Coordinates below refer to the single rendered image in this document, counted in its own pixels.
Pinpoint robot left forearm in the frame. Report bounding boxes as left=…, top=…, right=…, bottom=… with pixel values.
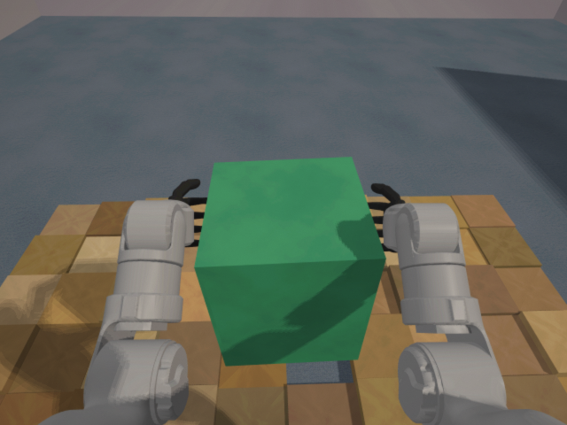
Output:
left=83, top=199, right=194, bottom=406

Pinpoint carton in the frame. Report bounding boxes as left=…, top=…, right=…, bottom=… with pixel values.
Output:
left=194, top=157, right=386, bottom=367

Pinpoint robot left hand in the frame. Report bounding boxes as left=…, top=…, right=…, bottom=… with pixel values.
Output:
left=168, top=179, right=207, bottom=247

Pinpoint robot right forearm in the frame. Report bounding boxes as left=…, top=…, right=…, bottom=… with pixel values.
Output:
left=383, top=203, right=507, bottom=403

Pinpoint robot right hand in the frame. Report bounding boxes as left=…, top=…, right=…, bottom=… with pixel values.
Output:
left=367, top=183, right=405, bottom=253

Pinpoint robot left upper arm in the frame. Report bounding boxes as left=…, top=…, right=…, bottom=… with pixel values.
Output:
left=38, top=339, right=189, bottom=425

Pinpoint robot right upper arm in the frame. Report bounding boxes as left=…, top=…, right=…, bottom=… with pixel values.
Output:
left=398, top=342, right=566, bottom=425

